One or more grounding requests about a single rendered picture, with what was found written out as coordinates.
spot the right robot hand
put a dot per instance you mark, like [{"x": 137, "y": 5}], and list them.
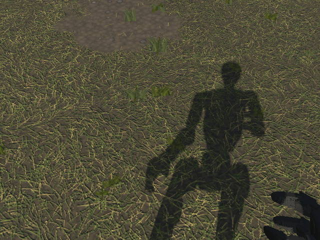
[{"x": 305, "y": 229}]

